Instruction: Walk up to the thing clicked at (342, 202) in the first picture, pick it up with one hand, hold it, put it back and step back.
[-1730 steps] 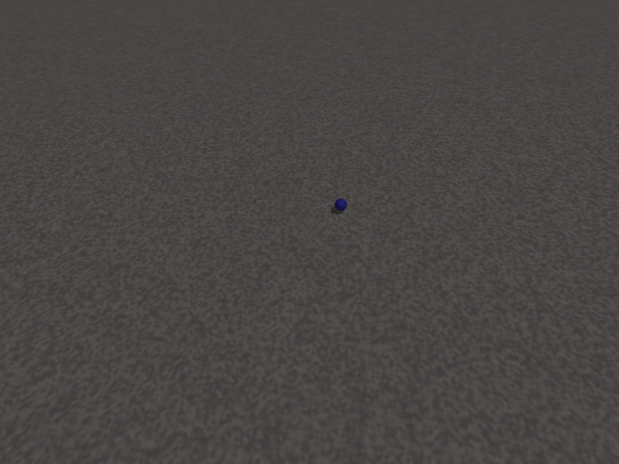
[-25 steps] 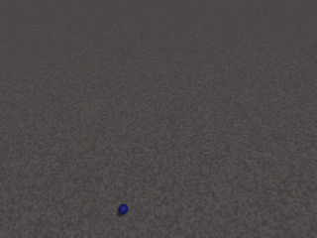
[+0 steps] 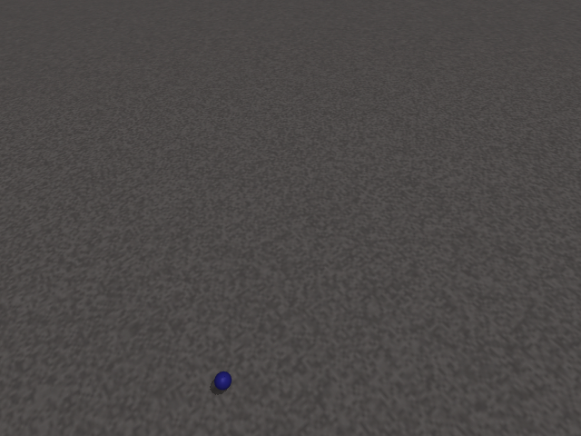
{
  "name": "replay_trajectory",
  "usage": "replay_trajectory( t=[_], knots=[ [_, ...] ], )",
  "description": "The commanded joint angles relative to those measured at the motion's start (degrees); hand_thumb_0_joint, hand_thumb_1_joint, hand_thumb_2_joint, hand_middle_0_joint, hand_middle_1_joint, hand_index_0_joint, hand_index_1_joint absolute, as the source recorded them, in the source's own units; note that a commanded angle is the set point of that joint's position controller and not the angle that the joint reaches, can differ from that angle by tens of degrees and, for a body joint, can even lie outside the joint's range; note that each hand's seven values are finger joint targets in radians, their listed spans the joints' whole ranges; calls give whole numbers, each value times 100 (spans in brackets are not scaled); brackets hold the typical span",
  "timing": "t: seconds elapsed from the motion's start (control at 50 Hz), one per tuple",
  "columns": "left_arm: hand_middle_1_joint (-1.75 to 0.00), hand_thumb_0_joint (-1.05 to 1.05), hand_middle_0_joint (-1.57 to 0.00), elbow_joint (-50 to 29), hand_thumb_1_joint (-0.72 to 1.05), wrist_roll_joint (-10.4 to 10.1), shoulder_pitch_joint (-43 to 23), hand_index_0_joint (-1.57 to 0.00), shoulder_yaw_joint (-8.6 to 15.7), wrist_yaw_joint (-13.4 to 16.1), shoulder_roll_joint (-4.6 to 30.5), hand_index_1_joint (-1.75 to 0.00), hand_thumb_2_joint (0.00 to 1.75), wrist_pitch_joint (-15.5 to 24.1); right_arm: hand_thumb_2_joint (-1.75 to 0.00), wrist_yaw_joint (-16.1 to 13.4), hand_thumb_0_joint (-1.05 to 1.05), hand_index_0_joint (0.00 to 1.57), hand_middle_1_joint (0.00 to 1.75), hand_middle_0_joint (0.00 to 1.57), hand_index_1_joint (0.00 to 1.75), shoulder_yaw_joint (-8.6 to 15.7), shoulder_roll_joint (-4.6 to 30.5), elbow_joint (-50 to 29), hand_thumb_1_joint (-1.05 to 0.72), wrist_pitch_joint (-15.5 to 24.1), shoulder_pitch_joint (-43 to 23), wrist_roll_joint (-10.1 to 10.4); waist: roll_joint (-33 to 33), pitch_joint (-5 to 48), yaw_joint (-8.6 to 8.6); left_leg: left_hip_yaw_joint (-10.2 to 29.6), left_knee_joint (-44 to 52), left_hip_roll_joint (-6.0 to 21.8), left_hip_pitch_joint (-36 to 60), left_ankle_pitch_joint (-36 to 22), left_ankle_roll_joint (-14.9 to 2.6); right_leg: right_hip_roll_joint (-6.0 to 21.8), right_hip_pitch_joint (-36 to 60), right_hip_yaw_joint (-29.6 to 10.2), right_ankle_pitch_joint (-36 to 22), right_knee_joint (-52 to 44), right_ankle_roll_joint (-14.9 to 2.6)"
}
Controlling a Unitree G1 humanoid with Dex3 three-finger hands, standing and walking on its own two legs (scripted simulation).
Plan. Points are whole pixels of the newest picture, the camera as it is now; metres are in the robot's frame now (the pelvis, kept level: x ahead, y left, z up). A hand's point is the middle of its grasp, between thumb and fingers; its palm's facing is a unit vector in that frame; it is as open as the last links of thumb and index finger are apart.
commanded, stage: stand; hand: left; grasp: from above
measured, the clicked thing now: (223, 380) +0.46 +0.27 -0.75
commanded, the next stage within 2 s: step back in 0.16 s
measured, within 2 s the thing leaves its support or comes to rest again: neither
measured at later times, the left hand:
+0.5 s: hand out of the picture +0.11 +0.33 -0.19, palm faces +0.00 -0.93 -0.37, open 7.4 cm
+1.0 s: hand out of the picture -0.01 +0.33 -0.16, palm faces -0.07 -0.91 -0.40, open 7.4 cm
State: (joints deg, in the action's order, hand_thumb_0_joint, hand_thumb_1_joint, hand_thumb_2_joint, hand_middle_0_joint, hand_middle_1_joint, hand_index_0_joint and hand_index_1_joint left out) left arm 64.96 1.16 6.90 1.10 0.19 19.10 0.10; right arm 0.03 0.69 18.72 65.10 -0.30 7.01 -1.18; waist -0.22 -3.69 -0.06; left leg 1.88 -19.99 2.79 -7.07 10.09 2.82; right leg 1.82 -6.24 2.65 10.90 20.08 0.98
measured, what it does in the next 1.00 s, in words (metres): walks backwards: right foot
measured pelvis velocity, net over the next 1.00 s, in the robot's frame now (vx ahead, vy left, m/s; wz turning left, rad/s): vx -0.11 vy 0.07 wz -0.06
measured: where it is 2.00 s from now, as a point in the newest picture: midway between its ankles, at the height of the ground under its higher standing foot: outside the picture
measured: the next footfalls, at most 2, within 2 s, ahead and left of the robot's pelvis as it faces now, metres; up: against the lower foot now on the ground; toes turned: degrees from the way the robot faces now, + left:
right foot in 0.88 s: -0.06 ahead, -0.03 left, +0.00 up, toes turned -1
left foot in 1.30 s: -0.18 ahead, +0.21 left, +0.00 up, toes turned -3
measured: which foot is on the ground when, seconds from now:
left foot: down 0.00-0.96, up 0.98-1.00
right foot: down 0.00-0.46, up 0.48-0.86, down 0.88-1.00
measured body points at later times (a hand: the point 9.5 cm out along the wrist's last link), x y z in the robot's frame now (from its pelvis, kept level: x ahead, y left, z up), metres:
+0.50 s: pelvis -0.04 +0.06 -0.03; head +0.04 +0.08 +0.41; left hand +0.11 +0.37 -0.16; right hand +0.04 -0.27 -0.14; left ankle -0.05 +0.14 -0.75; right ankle -0.01 -0.12 -0.73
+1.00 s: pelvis -0.11 +0.07 -0.02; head -0.07 +0.05 +0.42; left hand +0.00 +0.37 -0.14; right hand -0.02 -0.24 -0.15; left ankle -0.06 +0.15 -0.73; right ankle -0.10 -0.03 -0.75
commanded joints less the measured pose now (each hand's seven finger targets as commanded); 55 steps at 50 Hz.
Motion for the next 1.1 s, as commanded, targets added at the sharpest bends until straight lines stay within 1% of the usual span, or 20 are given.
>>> replay_trajectory(
  t=[0.0,0.12,0.14,0.2,0.3,0.36,0.4,0.42,0.44,0.46,0.5,0.56,0.66,0.7,0.82,0.88,0.9,0.94,0.96,1.08],
  knots=[
    [-30,0,-20,-364,90,-21,-248,-20,240,41,1235,-30,90,142,-90,-45,0,20,30,20,30,232,1184,-319,-90,134,-220,21,-89,280,8,313,389,396,-114,-235,-322,567,-33,-511,154,-494,-187],
    [-30,0,-20,-365,90,-51,-236,-20,223,48,1224,-30,90,158,-90,-62,0,20,30,20,30,194,1171,-314,-90,155,-192,30,-43,460,4,301,341,435,24,-888,-301,580,129,-447,-661,-320,-184],
    [-30,0,-20,-446,90,-156,-207,-20,522,76,1630,-30,90,100,-90,-39,0,20,30,20,30,293,1539,-432,-90,54,-372,61,-75,-88,-7,302,-376,295,-486,-1698,-445,545,-198,-507,-1608,148,-247],
    [-30,0,-20,-646,90,-184,-54,-20,585,118,1638,-30,90,50,-90,-42,0,20,30,20,30,298,1340,-620,-90,-22,-194,159,243,343,29,-12,-1303,-17,-458,-1528,-430,880,-138,-697,-2358,210,-660],
    [-30,0,-20,-1284,90,32,-669,-20,670,139,1773,-30,90,-29,-90,5,0,20,30,20,30,438,1329,-904,-90,-242,242,101,1102,645,153,105,-3364,-467,-886,2078,-537,1907,-794,-1348,-2331,310,-1595],
    [-30,0,-20,-1511,90,40,-959,-20,628,158,1697,-30,90,-72,-90,34,0,20,30,20,30,459,1353,-999,-90,-206,457,151,1209,666,268,100,-2525,-307,-947,1443,-573,1529,-680,-943,-2327,885,-1187],
    [-30,0,-20,-1606,90,-23,-920,-20,560,152,1597,-30,90,-163,-90,8,0,20,30,20,30,495,1397,-1024,-90,-123,511,79,762,695,264,-34,-1143,-195,-682,-534,-532,1022,-675,-634,-1756,1613,-773],
    [-30,0,-20,-1686,90,-94,-824,-20,521,150,1361,-30,90,-208,-90,-24,0,20,30,20,30,558,1644,-1080,-90,-88,423,2,-188,608,221,800,-523,411,-537,-2009,-632,327,-1023,-359,-897,2413,-475],
    [-30,0,-20,-1771,90,-154,-859,-20,482,176,1116,-30,90,-245,-90,-52,0,20,30,20,30,656,1994,-1100,-90,-52,516,-59,-1100,526,272,1899,-244,1043,74,-3411,-894,-580,-2020,-505,1358,3280,-327],
    [-30,0,-20,-1704,90,-124,-628,-20,491,223,1103,-30,90,-319,-90,-71,0,20,30,20,30,660,2032,-1127,-90,-32,596,-94,-679,628,178,1993,-431,1264,189,-3875,-990,-703,-2162,-1130,2499,3773,-340],
    [-30,0,-20,-1643,90,-93,-471,-20,469,297,1200,-30,90,-328,-90,-126,0,20,30,20,30,728,2191,-1342,-90,-25,240,-39,-1088,718,221,2229,-196,1458,-2,-3399,-881,-738,-2259,-1591,2482,4323,-355],
    [-30,0,-20,-1535,90,-175,-61,-20,498,270,1312,-30,90,-350,-90,-231,0,20,30,20,30,594,1606,-1557,-90,-12,-289,-74,-986,737,-138,1021,-546,695,574,-3179,-462,-641,-2460,-1528,1515,4361,-297],
    [-30,0,-20,-1700,90,-69,-116,-20,495,224,1231,-30,90,-255,-90,-319,0,20,30,20,30,594,1385,-1587,-90,-5,219,8,-595,820,168,849,-758,759,1387,-3578,-625,-558,-2397,-1112,1396,3480,-17],
    [-30,0,-20,-1763,90,-61,-179,-20,518,218,1246,-30,90,-255,-90,-312,0,20,30,20,30,628,1467,-1617,-90,-17,320,2,-563,702,285,1012,-701,998,1192,-3351,-948,-459,-2149,-1061,1553,3031,12],
    [-30,0,-20,-1715,90,25,212,-20,577,135,1249,-30,90,-198,-90,-242,0,20,30,20,30,668,1638,-1801,-90,-40,21,17,-613,747,172,1201,-603,1177,291,-1934,-1133,-275,-1105,-596,1225,1817,-244],
    [-30,0,-20,-1570,90,66,745,-20,602,104,1198,-30,90,-147,-90,-198,0,20,30,20,30,636,1625,-1848,-90,-45,-315,69,-184,765,-137,1131,-733,1098,-534,-935,-1110,-187,-288,-632,93,1093,-485],
    [-30,0,-20,-1611,90,76,705,-20,649,99,1325,-30,90,-119,-90,-183,0,20,30,20,30,604,1520,-1855,-90,-42,-319,100,281,811,-107,871,-1102,770,-805,-637,-950,87,-198,-1085,-475,1012,-679],
    [-30,0,-20,-1921,90,66,174,-20,757,52,1821,-30,90,-121,-90,-171,0,20,30,20,30,555,1302,-1831,-90,-84,-343,113,1626,155,-112,-98,-2883,-710,-1258,1524,-314,1578,-1092,-3063,-723,-56,-1732],
    [-30,0,-20,-2128,90,103,-73,-20,763,77,1879,-30,90,-90,-90,-171,0,20,30,20,30,568,1340,-1810,-90,-118,-248,76,1647,-32,-137,285,-3982,-873,-1330,2514,-256,2046,-1488,-3509,-888,-291,-2082],
    [-30,0,-20,-2397,90,99,-218,-20,716,142,1452,-30,90,-75,-90,-151,0,20,30,20,30,462,1384,-1649,-90,-89,393,129,493,312,-35,573,-4596,-1081,-1797,1804,-187,937,-653,-1794,-1673,316,-1357]
  ],
)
